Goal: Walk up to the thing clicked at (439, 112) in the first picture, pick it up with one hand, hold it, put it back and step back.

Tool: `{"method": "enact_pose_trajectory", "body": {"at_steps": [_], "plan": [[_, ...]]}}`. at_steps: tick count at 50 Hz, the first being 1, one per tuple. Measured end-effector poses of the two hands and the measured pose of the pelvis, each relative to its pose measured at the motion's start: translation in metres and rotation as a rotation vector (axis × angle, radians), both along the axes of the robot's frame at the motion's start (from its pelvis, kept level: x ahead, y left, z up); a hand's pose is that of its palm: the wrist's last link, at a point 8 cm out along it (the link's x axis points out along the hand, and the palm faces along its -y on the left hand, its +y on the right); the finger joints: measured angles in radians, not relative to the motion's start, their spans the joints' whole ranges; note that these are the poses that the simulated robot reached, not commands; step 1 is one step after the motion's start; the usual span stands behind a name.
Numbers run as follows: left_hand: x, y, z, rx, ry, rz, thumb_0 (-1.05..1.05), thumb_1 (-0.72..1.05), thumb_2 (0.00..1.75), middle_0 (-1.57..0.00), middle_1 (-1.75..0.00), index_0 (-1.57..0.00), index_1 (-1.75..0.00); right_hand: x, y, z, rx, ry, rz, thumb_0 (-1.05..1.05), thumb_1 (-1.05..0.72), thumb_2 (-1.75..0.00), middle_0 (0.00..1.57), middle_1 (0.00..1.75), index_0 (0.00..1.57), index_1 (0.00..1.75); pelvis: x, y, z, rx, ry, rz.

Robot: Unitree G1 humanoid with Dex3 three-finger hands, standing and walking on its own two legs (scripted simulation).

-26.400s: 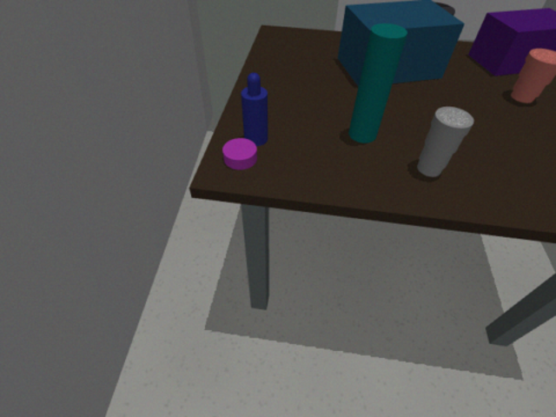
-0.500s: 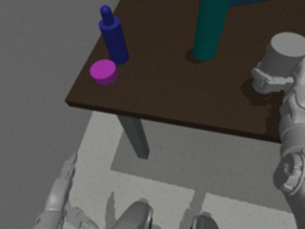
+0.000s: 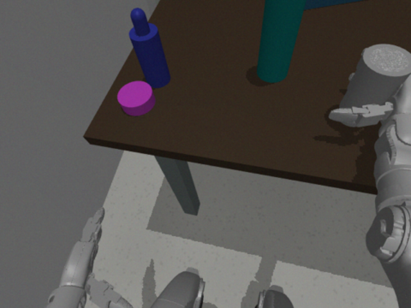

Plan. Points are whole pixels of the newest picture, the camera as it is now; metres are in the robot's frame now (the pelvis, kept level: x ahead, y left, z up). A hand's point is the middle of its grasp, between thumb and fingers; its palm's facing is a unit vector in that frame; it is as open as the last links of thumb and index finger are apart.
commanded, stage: withdraw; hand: right
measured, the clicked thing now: (367, 91) +0.53 -0.18 +0.10
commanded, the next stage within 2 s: rise in 0.40 s
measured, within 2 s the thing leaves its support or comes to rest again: neither
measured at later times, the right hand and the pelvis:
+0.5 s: hand out of the picture +0.53 -0.24 +0.20, palm faces +0.16 +0.99 -0.03, open 16.8 cm; pelvis +0.02 +0.00 +0.03, yaw +0 degrees
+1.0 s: hand out of the picture +0.43 -0.33 +0.18, palm faces +0.42 +0.85 -0.33, open 17.7 cm; pelvis +0.04 +0.00 +0.05, yaw -1 degrees
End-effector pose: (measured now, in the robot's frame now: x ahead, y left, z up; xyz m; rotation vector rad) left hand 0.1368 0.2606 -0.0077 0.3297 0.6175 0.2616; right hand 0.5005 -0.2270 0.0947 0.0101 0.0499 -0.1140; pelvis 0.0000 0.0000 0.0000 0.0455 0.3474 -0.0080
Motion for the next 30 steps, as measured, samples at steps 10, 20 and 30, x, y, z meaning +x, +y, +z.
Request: {"method": "enact_pose_trajectory", "body": {"at_steps": [10, 20, 30], "plan": [[0.003, 0.003, 0.003, 0.000, -0.001, 0.008, -0.01, -0.51, 0.05, -0.06, -0.05, -0.06, -0.05, 0.001, -0.004, 0.003, -0.002, -0.009, -0.008, -0.01, 0.48, -0.27, 0.43, 0.38, 0.44, 0.37, 0.005, 0.000, 0.002, -0.002, -0.005, 0.003], [0.003, 0.009, 0.002, -0.029, 0.039, 0.042, -0.01, -0.50, 0.03, -0.06, -0.05, -0.06, -0.05, 0.001, -0.039, 0.065, -0.029, -0.068, -0.054, -0.01, 0.46, -0.20, 0.25, 0.24, 0.26, 0.24, 0.013, 0.001, 0.017, -0.005, -0.048, 0.002], [0.022, -0.008, -0.004, -0.129, 0.059, -0.001, -0.01, -0.51, 0.04, -0.06, -0.05, -0.06, -0.05, -0.015, -0.072, 0.119, -0.131, 0.010, -0.060, -0.01, 0.53, -0.07, 0.10, 0.09, 0.11, 0.09, 0.023, 0.002, 0.034, -0.020, -0.100, -0.002]]}}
